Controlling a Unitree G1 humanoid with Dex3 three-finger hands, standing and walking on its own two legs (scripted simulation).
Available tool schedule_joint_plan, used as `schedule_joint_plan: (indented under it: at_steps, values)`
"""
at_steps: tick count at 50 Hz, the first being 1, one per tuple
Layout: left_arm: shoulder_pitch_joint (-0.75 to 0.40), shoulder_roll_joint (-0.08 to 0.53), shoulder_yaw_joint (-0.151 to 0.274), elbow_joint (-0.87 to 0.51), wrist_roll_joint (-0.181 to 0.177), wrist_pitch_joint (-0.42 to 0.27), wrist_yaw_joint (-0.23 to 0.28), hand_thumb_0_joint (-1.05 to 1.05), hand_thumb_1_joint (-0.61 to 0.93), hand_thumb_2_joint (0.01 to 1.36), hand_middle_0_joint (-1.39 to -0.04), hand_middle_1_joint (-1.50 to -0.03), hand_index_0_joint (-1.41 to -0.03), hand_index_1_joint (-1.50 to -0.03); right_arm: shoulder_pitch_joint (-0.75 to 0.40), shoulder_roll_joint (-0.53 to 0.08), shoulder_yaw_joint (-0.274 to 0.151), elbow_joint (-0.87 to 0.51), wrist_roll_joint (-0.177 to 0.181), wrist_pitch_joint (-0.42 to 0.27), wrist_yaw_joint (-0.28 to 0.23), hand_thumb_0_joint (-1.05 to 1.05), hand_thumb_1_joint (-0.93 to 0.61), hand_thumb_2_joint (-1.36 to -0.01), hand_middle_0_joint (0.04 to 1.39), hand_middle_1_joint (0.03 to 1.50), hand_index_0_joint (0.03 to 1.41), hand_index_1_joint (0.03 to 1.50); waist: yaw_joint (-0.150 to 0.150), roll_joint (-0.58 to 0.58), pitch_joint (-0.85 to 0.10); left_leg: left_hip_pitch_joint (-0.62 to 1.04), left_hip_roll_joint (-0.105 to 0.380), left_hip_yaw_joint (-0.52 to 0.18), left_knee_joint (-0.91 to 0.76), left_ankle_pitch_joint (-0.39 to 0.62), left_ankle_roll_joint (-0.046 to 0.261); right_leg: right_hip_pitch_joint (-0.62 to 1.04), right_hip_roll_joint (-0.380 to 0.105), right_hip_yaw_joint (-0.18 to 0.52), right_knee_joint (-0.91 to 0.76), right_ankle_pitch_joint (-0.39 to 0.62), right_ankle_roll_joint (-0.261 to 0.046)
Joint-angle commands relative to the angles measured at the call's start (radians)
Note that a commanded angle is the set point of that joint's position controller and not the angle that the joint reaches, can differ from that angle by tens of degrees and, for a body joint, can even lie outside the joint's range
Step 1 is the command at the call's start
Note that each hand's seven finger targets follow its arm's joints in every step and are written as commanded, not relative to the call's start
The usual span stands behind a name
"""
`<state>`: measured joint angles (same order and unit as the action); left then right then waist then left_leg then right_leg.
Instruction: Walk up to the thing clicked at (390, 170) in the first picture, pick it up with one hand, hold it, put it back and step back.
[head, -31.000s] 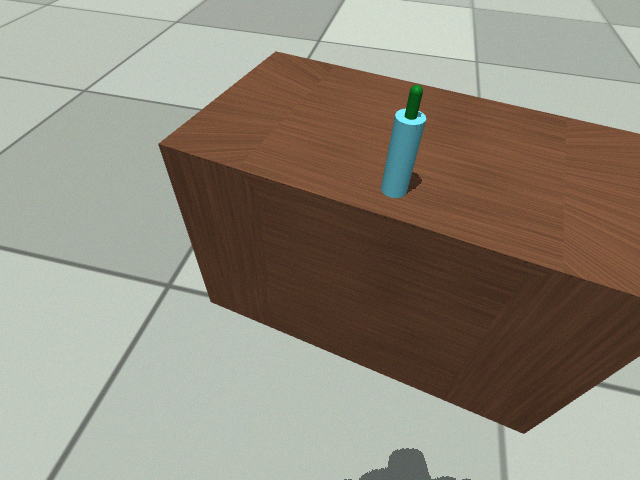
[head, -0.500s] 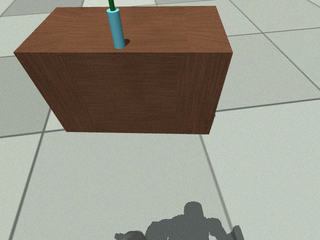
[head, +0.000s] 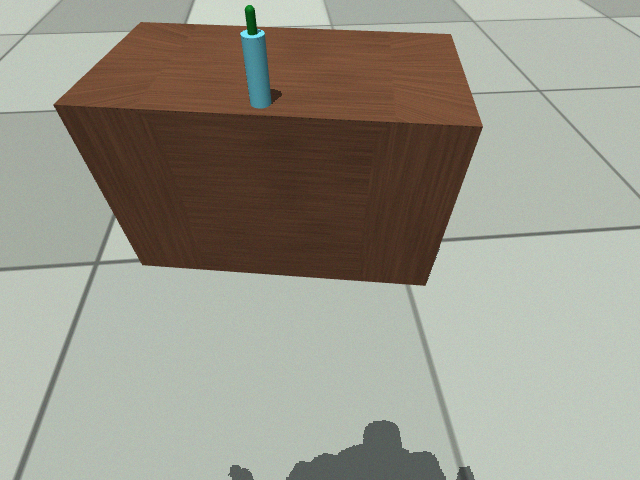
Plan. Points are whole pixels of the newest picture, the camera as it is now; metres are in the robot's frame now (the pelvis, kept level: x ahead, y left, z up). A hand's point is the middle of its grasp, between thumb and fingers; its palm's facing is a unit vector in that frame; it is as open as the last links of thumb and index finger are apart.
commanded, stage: step back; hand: left
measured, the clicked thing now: (255, 58) +1.04 +0.17 +0.05
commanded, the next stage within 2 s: stand in 0.46 s
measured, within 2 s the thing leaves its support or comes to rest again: neither
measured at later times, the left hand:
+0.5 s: hand out of the picture +0.13 +0.28 -0.14, palm faces -0.02 -0.93 -0.36, open 7.4 cm
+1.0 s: hand out of the picture +0.11 +0.27 -0.14, palm faces -0.06 -0.94 -0.33, open 7.4 cm
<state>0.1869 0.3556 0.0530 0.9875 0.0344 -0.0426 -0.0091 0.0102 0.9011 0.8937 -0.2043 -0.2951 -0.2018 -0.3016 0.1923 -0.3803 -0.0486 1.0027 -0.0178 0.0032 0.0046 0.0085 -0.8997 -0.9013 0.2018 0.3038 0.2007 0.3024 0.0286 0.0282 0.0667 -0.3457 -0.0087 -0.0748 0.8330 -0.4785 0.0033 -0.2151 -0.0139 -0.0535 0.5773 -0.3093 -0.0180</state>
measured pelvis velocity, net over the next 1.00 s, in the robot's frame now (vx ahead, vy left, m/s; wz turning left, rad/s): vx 0.02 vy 0.02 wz -0.04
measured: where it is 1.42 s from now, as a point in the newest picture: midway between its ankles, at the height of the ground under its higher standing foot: outside the picture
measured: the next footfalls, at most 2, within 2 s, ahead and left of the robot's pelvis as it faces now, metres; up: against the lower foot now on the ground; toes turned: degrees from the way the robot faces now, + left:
none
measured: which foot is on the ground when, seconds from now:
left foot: down 0.00-1.00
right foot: down 0.00-1.00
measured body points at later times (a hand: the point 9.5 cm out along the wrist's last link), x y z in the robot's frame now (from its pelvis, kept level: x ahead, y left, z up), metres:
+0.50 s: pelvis +0.03 +0.02 +0.01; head +0.05 +0.02 +0.46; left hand +0.13 +0.33 -0.12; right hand +0.15 -0.27 -0.11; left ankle +0.06 +0.15 -0.73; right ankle +0.01 -0.11 -0.73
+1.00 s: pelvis +0.02 +0.02 +0.02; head +0.03 +0.03 +0.47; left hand +0.12 +0.32 -0.12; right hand +0.08 -0.28 -0.11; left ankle +0.06 +0.15 -0.73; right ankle +0.01 -0.11 -0.73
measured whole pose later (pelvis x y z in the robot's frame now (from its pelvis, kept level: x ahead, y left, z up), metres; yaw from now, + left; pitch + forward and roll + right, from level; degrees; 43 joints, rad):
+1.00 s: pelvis +0.02 +0.02 +0.02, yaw -2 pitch -3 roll +0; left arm 0.10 0.36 0.00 1.14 0.01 -0.01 -0.01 0.01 0.90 0.89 -0.20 -0.29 -0.20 -0.30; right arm 0.09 -0.34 -0.01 1.15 -0.01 -0.01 0.01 0.01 -0.90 -0.90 0.20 0.30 0.20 0.30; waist -0.01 -0.01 0.06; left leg -0.14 0.03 0.04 0.33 -0.14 -0.01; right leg -0.07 -0.03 0.01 0.32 -0.20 0.03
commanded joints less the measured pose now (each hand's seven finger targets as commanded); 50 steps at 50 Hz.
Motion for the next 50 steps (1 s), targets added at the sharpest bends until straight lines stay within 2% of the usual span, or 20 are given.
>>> schedule_joint_plan:
  at_steps: [1, 3, 4, 5, 6, 7, 8, 10, 12, 14, 17, 22, 23, 24, 26, 28, 31, 39, 43, 50]
  values:
    - [-0.083, 0.285, 0.06, -0.078, -0.006, -0.024, 0.02, 0.0, 0.9, 0.9, -0.2, -0.3, -0.2, -0.3, -0.003, -0.158, -0.037, -0.047, -0.004, -0.033, -0.001, 0.0, -0.9, -0.9, 0.2, 0.3, 0.2, 0.3, -0.019, -0.188, -0.035, 0.022, 0.039, 0.064, -0.177, 0.066, -0.008, 0.001, -0.245, 0.206, -0.186, 0.314, -0.154]
    - [-0.104, 0.267, 0.046, -0.081, -0.019, -0.008, 0.018, 0.0, 0.9, 0.9, -0.2, -0.3, -0.2, -0.3, 0.015, -0.147, -0.042, -0.024, -0.01, -0.039, -0.007, 0.0, -0.9, -0.9, 0.2, 0.3, 0.2, 0.3, -0.046, -0.156, -0.061, 0.164, 0.004, 0.11, -0.366, 0.262, -0.004, -0.048, -0.189, 0.136, -0.07, 0.382, -0.103]
    - [-0.092, 0.24, 0.033, -0.081, -0.023, 0.0, 0.018, 0.0, 0.9, 0.9, -0.2, -0.3, -0.2, -0.3, 0.006, -0.159, -0.049, -0.017, -0.014, -0.039, -0.012, 0.0, -0.9, -0.9, 0.2, 0.3, 0.2, 0.3, -0.045, -0.113, -0.072, 0.229, 0.027, 0.071, -0.398, 0.374, 0.007, -0.085, -0.158, 0.115, -0.025, 0.366, -0.065]
    - [-0.085, 0.207, 0.023, -0.09, -0.029, 0.004, 0.017, 0.0, 0.9, 0.9, -0.2, -0.3, -0.2, -0.3, 0.003, -0.197, -0.056, -0.022, -0.021, -0.043, -0.018, 0.0, -0.9, -0.9, 0.2, 0.3, 0.2, 0.3, -0.04, -0.023, -0.111, 0.264, 0.138, -0.054, -0.419, 0.47, 0.04, -0.112, -0.107, 0.085, 0.034, 0.282, -0.029]
    - [-0.078, 0.194, 0.019, -0.078, -0.043, 0.018, 0.017, 0.0, 0.9, 0.9, -0.2, -0.3, -0.2, -0.3, -0.066, -0.248, -0.055, -0.041, -0.016, -0.045, -0.019, 0.0, -0.9, -0.9, 0.2, 0.3, 0.2, 0.3, -0.013, 0.069, -0.108, 0.146, 0.253, -0.209, -0.474, 0.337, 0.12, -0.085, -0.02, 0.049, 0.077, -0.006, 0.002]
    - [-0.061, 0.219, 0.028, -0.048, -0.042, 0.026, 0.021, 0.0, 0.9, 0.9, -0.2, -0.3, -0.2, -0.3, -0.102, -0.273, -0.056, -0.045, -0.008, -0.043, -0.015, 0.0, -0.9, -0.9, 0.2, 0.3, 0.2, 0.3, -0.007, 0.094, -0.083, 0.037, 0.3, -0.233, -0.499, 0.244, 0.178, 0.009, -0.011, 0.044, 0.09, -0.149, -0.001]
    - [-0.061, 0.211, 0.021, -0.041, -0.032, 0.023, 0.02, 0.0, 0.9, 0.9, -0.2, -0.3, -0.2, -0.3, -0.129, -0.259, -0.051, -0.039, -0.013, -0.041, -0.014, 0.0, -0.9, -0.9, 0.2, 0.3, 0.2, 0.3, -0.001, 0.078, -0.075, 0.059, 0.285, -0.21, -0.49, 0.258, 0.166, 0.012, -0.018, 0.051, 0.033, -0.122, -0.008]
    - [-0.042, 0.212, 0.021, -0.012, -0.027, 0.012, 0.021, 0.0, 0.9, 0.9, -0.2, -0.3, -0.2, -0.3, -0.171, -0.219, -0.032, -0.037, -0.008, -0.038, -0.015, 0.0, -0.9, -0.9, 0.2, 0.3, 0.2, 0.3, 0.016, 0.086, -0.095, 0.088, 0.219, -0.102, -0.432, 0.39, 0.095, 0.052, -0.045, 0.074, -0.071, 0.058, -0.016]
    - [-0.055, 0.239, 0.026, 0.006, -0.028, 0.003, 0.02, 0.0, 0.9, 0.9, -0.2, -0.3, -0.2, -0.3, -0.165, -0.185, -0.023, -0.021, 0.0, -0.037, -0.016, 0.0, -0.9, -0.9, 0.2, 0.3, 0.2, 0.3, -0.003, 0.061, -0.106, 0.082, 0.15, -0.031, -0.391, 0.425, 0.043, 0.094, -0.08, 0.131, -0.107, 0.212, -0.024]
    - [-0.075, 0.244, 0.023, 0.01, -0.03, 0.0, 0.021, 0.0, 0.9, 0.9, -0.2, -0.3, -0.2, -0.3, -0.174, -0.184, -0.02, -0.006, 0.003, -0.036, -0.016, 0.0, -0.9, -0.9, 0.2, 0.3, 0.2, 0.3, -0.013, 0.033, -0.138, 0.168, 0.139, 0.003, -0.371, 0.505, 0.036, 0.08, -0.101, 0.142, -0.12, 0.32, -0.024]
    - [-0.091, 0.239, 0.019, 0.028, -0.029, 0.002, 0.024, 0.0, 0.9, 0.9, -0.2, -0.3, -0.2, -0.3, -0.193, -0.18, -0.019, 0.013, 0.006, -0.034, -0.015, 0.0, -0.9, -0.9, 0.2, 0.3, 0.2, 0.3, -0.015, 0.008, -0.157, 0.219, 0.149, 0.019, -0.371, 0.565, 0.042, 0.083, -0.102, 0.135, -0.139, 0.37, -0.019]
    - [-0.116, 0.228, 0.014, 0.044, -0.027, 0.007, 0.024, 0.0, 0.9, 0.9, -0.2, -0.3, -0.2, -0.3, -0.224, -0.166, -0.018, 0.036, 0.005, -0.028, -0.016, 0.0, -0.9, -0.9, 0.2, 0.3, 0.2, 0.3, -0.015, -0.019, -0.115, 0.213, 0.143, 0.031, -0.418, 0.486, 0.033, 0.074, -0.101, 0.14, -0.189, 0.327, -0.013]
    - [-0.117, 0.199, -0.004, 0.059, -0.035, 0.004, 0.019, 0.0, 0.9, 0.9, -0.2, -0.3, -0.2, -0.3, -0.193, -0.174, -0.012, 0.037, 0.015, -0.032, -0.011, 0.0, -0.9, -0.9, 0.2, 0.3, 0.2, 0.3, -0.035, -0.014, -0.145, 0.265, 0.145, 0.007, -0.443, 0.546, 0.031, 0.099, -0.11, 0.146, -0.211, 0.358, -0.004]
    - [-0.122, 0.206, -0.003, 0.06, -0.033, 0.0, 0.019, 0.0, 0.9, 0.9, -0.2, -0.3, -0.2, -0.3, -0.196, -0.176, -0.014, 0.043, 0.016, -0.035, -0.009, 0.0, -0.9, -0.9, 0.2, 0.3, 0.2, 0.3, -0.034, -0.027, -0.154, 0.277, 0.147, 0.01, -0.439, 0.593, 0.027, 0.115, -0.114, 0.141, -0.214, 0.408, 0.002]
    - [-0.136, 0.21, -0.005, 0.067, -0.032, 0.002, 0.019, 0.0, 0.9, 0.9, -0.2, -0.3, -0.2, -0.3, -0.212, -0.173, -0.011, 0.048, 0.014, -0.034, -0.007, 0.0, -0.9, -0.9, 0.2, 0.3, 0.2, 0.3, -0.031, -0.026, -0.109, 0.275, 0.147, 0.005, -0.473, 0.542, 0.021, 0.091, -0.106, 0.136, -0.251, 0.329, 0.008]
    - [-0.141, 0.212, -0.005, 0.07, -0.029, 0.003, 0.019, 0.0, 0.9, 0.9, -0.2, -0.3, -0.2, -0.3, -0.215, -0.173, -0.01, 0.05, 0.013, -0.035, -0.006, 0.0, -0.9, -0.9, 0.2, 0.3, 0.2, 0.3, -0.033, -0.024, -0.122, 0.3, 0.148, 0.01, -0.487, 0.541, 0.017, 0.095, -0.111, 0.139, -0.262, 0.324, 0.008]
    - [-0.153, 0.216, -0.005, 0.076, -0.03, 0.004, 0.017, 0.0, 0.9, 0.9, -0.2, -0.3, -0.2, -0.3, -0.213, -0.167, -0.006, 0.057, 0.01, -0.036, -0.003, 0.0, -0.9, -0.9, 0.2, 0.3, 0.2, 0.3, -0.031, -0.03, -0.09, 0.267, 0.143, 0.01, -0.527, 0.466, 0.009, 0.1, -0.113, 0.14, -0.289, 0.25, 0.008]
    - [-0.157, 0.217, -0.007, 0.08, -0.028, -0.002, 0.016, 0.0, 0.9, 0.9, -0.2, -0.3, -0.2, -0.3, -0.195, -0.173, -0.005, 0.07, 0.011, -0.037, -0.002, 0.0, -0.9, -0.9, 0.2, 0.3, 0.2, 0.3, -0.037, -0.015, -0.114, 0.277, 0.144, 0.018, -0.537, 0.466, 0.008, 0.126, -0.124, 0.143, -0.311, 0.265, 0.007]
    - [-0.146, 0.218, -0.007, 0.088, -0.027, 0.002, 0.014, 0.0, 0.9, 0.9, -0.2, -0.3, -0.2, -0.3, -0.19, -0.169, 0.0, 0.075, 0.011, -0.036, -0.001, 0.0, -0.9, -0.9, 0.2, 0.3, 0.2, 0.3, -0.033, -0.023, -0.072, 0.243, 0.141, 0.007, -0.565, 0.388, 0.003, 0.104, -0.116, 0.137, -0.327, 0.177, 0.01]
    - [-0.128, 0.208, -0.012, 0.083, -0.028, 0.004, 0.012, 0.0, 0.9, 0.9, -0.2, -0.3, -0.2, -0.3, -0.168, -0.183, -0.002, 0.082, 0.01, -0.039, -0.003, 0.0, -0.9, -0.9, 0.2, 0.3, 0.2, 0.3, -0.033, -0.016, -0.104, 0.282, 0.147, 0.013, -0.547, 0.45, 0.006, 0.097, -0.117, 0.141, -0.32, 0.225, 0.006]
